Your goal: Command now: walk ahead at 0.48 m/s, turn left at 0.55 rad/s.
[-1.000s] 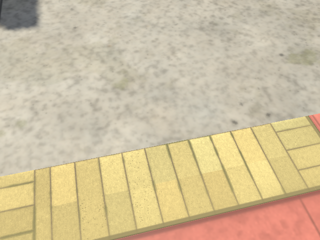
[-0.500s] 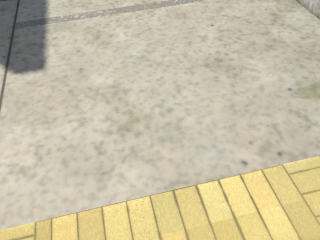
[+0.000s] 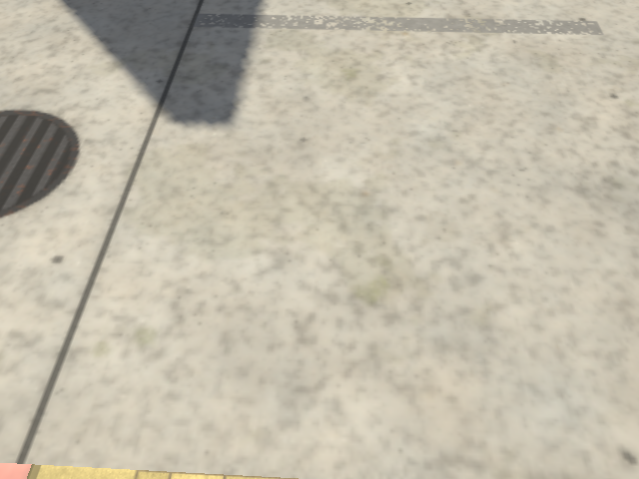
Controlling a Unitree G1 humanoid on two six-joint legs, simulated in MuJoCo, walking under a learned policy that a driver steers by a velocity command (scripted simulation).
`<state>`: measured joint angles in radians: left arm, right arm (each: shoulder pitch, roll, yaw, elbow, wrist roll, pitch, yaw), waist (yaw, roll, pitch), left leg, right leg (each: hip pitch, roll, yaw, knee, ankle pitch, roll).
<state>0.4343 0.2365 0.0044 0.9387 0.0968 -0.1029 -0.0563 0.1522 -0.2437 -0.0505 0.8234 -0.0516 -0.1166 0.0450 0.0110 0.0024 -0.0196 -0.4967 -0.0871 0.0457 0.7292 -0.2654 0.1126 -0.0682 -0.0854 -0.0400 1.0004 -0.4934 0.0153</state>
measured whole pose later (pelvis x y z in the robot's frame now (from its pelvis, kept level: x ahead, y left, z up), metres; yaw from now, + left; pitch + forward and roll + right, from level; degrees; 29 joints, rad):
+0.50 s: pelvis +0.29 -0.04 +0.01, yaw +3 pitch +1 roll -1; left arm 0.15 0.28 0.02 0.81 0.06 -0.13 -0.04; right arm 0.38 -0.26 -0.01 0.90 -0.09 -0.11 0.06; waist -0.03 0.02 0.00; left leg -0.23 -0.08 -0.10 1.08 -0.50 0.03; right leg -0.42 0.08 -0.05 0.60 -0.21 -0.10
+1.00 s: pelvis +0.61 -0.01 -0.10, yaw -14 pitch +3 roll -1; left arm 0.56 0.21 0.02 0.95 -0.03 -0.04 0.02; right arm 0.05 -0.22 0.00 0.71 0.02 -0.13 0.02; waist 0.13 0.02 -0.04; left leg -0.36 0.01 -0.06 0.39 -0.04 0.00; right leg -0.26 0.20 0.20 1.35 -0.87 -0.08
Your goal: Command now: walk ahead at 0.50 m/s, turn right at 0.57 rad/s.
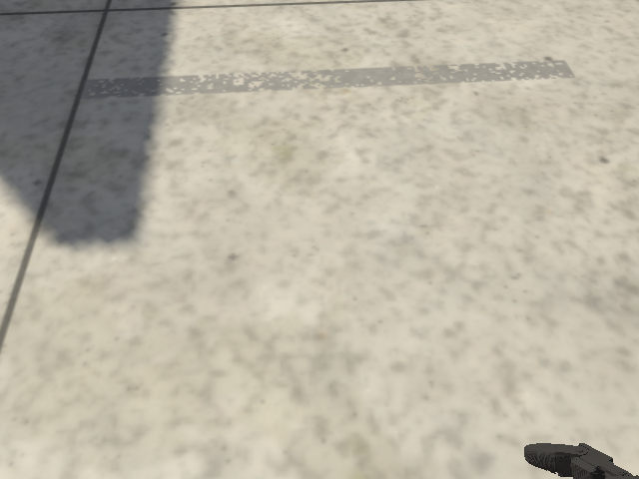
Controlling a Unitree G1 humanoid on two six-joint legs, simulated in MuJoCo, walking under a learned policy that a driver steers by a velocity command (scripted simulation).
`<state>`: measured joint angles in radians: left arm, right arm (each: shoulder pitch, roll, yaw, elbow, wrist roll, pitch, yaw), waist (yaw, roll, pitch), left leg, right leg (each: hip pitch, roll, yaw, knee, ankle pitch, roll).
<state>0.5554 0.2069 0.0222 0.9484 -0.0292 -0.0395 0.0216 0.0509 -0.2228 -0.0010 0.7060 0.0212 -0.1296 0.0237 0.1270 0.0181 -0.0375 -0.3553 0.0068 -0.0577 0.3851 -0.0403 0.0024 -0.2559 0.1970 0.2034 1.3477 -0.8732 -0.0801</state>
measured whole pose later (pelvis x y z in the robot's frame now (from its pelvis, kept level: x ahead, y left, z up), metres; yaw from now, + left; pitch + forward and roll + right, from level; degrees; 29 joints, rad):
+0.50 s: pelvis +0.26 -0.05 -0.02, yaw -9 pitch +4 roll +1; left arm 0.05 0.23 0.03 0.65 -0.01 -0.06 -0.02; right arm 0.38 -0.27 -0.05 0.94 0.03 -0.08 0.01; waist -0.06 0.00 0.00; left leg -0.30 0.04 -0.01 1.07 -0.45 0.01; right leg -0.47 0.02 -0.02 0.57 -0.17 -0.07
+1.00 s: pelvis +0.54 -0.03 -0.03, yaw +1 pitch +3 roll -1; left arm 0.30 0.27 0.07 0.88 0.00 -0.07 0.02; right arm 0.08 -0.26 -0.07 0.76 0.02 -0.06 0.05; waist 0.03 0.00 0.03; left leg -0.53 -0.04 0.03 0.62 -0.15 0.10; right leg -0.11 -0.04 -0.08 0.84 -0.47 0.02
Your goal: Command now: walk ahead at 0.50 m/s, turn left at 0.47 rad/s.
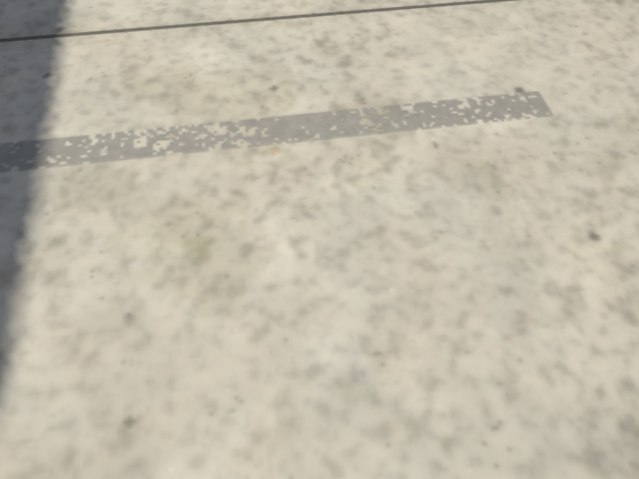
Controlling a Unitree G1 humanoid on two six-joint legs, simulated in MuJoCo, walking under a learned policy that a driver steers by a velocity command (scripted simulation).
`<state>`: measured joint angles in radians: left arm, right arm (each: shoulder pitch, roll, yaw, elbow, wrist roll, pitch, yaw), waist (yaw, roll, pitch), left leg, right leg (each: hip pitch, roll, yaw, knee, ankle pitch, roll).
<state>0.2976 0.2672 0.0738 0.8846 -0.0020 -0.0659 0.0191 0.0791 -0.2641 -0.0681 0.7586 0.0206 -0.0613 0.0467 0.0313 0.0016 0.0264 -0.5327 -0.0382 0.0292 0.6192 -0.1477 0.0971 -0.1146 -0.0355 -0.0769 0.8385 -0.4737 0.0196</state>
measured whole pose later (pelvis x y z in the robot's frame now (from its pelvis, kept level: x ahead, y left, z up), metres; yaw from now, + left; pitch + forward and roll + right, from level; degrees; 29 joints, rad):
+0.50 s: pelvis +0.29 -0.02 +0.01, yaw +12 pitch +3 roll -1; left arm 0.05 0.25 0.05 0.72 0.00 -0.13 -0.03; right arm 0.37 -0.28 -0.07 0.81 0.02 -0.04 -0.01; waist -0.06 0.02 0.00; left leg -0.17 -0.09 -0.17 0.83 -0.50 0.05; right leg -0.45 0.04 -0.01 0.53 -0.13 -0.05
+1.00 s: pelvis +0.48 +0.04 +0.01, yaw +12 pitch +2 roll +0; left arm 0.26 0.27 0.04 0.88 0.00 -0.04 0.00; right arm 0.06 -0.22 -0.03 0.71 -0.02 -0.05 0.00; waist 0.05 -0.02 0.03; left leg -0.43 -0.02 0.00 0.49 -0.10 0.03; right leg -0.26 0.02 0.03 0.81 -0.57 0.02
